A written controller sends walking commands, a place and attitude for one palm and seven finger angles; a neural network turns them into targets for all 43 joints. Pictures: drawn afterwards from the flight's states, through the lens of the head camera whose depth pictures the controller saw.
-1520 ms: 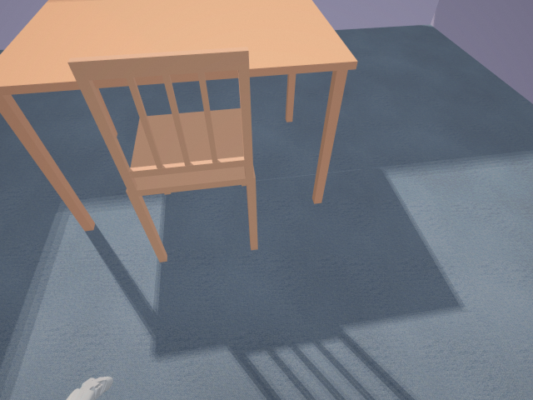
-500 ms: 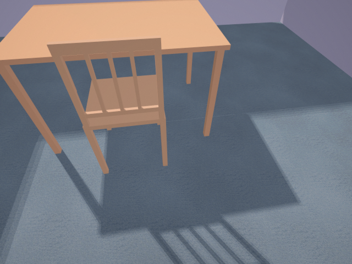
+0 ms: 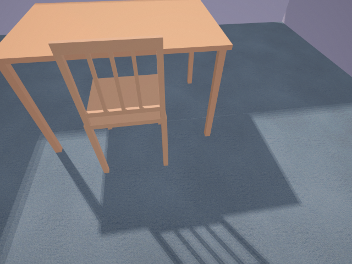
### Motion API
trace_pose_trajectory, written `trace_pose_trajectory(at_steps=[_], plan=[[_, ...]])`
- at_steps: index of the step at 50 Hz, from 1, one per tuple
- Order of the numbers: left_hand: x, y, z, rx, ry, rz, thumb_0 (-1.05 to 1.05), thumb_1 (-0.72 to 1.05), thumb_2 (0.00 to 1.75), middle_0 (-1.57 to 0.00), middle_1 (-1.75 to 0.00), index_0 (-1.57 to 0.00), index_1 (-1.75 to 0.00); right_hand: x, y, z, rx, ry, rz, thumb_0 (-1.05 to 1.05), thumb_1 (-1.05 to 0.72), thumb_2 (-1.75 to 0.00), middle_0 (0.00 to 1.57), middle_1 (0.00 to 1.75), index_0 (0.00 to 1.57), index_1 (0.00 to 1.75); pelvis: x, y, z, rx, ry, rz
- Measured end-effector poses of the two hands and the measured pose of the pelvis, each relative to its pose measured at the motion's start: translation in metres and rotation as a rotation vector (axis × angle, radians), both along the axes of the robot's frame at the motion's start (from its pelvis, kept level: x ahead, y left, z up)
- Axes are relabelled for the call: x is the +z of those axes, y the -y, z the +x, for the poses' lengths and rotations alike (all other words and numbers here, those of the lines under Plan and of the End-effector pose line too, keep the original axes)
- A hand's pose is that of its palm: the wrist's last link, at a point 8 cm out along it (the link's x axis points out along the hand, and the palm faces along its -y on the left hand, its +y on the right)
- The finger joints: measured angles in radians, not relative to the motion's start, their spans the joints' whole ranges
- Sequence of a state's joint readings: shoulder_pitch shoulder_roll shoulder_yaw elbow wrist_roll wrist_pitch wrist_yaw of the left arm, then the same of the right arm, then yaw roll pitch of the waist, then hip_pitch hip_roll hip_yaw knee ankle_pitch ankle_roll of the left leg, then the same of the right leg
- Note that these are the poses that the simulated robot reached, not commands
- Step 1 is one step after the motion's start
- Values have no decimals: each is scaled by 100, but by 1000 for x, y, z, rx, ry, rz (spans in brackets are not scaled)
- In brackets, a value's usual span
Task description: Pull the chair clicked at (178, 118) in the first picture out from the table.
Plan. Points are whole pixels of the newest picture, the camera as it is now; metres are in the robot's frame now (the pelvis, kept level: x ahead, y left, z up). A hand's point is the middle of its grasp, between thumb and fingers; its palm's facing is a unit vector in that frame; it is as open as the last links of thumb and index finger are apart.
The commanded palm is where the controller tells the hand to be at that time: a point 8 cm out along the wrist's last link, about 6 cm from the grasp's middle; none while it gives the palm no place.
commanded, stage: turn to face it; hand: left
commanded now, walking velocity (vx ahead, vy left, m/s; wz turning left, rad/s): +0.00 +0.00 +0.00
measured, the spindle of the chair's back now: (117, 83) +0.84 +0.32 -0.09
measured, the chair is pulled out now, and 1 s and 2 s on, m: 0.00 0.00 0.00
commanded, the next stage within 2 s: take the last steps up to it in 0.52 s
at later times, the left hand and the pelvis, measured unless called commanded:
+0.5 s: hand out of the picture +0.02 +0.21 -0.18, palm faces +0.08 -0.97 -0.24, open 7.4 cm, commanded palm none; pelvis -0.01 +0.00 -0.01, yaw +5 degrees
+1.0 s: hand out of the picture +0.02 +0.18 -0.18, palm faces +0.12 -0.98 -0.18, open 7.4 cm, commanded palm none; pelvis +0.04 +0.00 -0.01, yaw +7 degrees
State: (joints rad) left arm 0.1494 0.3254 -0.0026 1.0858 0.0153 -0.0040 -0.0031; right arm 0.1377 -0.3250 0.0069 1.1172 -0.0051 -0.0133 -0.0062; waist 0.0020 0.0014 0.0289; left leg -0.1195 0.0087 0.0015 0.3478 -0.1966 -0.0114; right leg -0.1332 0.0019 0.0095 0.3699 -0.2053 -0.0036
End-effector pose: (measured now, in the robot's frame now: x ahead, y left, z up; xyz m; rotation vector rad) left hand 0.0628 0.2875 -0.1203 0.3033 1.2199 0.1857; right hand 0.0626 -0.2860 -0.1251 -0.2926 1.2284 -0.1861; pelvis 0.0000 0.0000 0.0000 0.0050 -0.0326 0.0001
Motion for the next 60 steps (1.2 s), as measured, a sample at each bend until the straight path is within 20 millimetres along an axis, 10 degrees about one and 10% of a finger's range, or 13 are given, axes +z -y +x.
trace_pose_trajectory(at_steps=[13,33,42,54,60], plan=[[-5,6,-6,40,5,-7,0,90,90,-20,-30,-20,-30,-8,-12,3,25,-17,23,0,-90,-90,20,30,20,30,-3,-1,-2,33,-6,2],[-35,34,-85,194,-93,-102,0,90,90,-20,-30,-20,-30,-30,-65,-22,74,-105,112,0,-90,-90,20,30,21,30,-15,-7,-19,116,-27,-14],[-43,35,-104,226,-151,-140,0,90,90,-20,-30,-20,-30,-25,-67,-19,61,-91,86,0,-90,-90,20,30,20,30,-16,-13,6,121,-36,-23],[-29,73,-13,188,-44,-136,0,90,90,-20,-30,-20,-30,-35,-33,-39,-23,-270,121,0,-90,-90,20,30,21,30,-17,22,61,140,-43,1],[-26,100,0,279,-38,-148,0,90,90,-20,-30,-20,-30,-31,-15,31,33,-249,116,1,-90,-90,20,29,20,30,-10,33,102,179,-24,-1]])
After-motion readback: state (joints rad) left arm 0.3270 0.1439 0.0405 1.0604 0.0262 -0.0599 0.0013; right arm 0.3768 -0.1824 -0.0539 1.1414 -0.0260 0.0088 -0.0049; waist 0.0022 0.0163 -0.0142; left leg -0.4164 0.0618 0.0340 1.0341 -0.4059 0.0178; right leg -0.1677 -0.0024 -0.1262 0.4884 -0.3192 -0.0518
